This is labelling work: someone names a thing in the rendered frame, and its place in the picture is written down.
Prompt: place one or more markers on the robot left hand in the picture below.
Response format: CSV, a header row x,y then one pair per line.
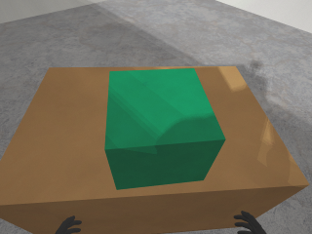
x,y
63,229

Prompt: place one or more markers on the robot right hand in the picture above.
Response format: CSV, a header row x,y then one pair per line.
x,y
251,223

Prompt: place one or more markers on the pedestal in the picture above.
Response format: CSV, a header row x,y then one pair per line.
x,y
55,165

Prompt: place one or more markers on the carton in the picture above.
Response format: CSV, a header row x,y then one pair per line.
x,y
160,128

